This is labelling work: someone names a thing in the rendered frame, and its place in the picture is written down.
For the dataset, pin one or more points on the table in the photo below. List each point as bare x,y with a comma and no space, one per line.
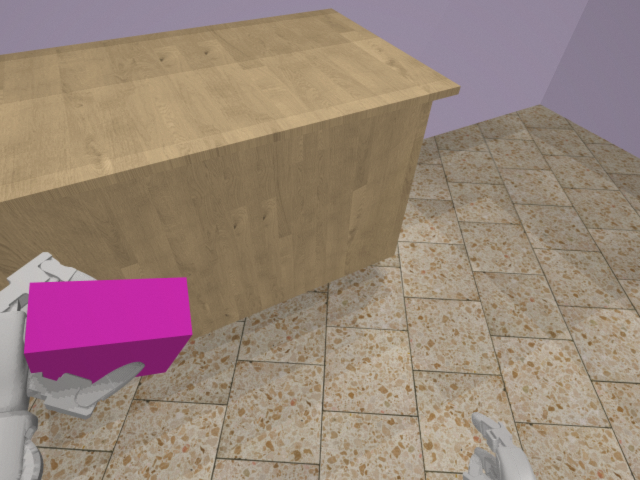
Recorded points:
260,159

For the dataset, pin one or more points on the sponge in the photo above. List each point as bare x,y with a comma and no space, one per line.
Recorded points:
91,328

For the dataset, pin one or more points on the left robot forearm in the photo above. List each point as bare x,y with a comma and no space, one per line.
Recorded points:
20,459

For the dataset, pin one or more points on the right robot hand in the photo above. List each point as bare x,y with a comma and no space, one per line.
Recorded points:
510,463

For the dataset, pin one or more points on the left robot hand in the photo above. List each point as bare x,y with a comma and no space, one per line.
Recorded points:
70,394

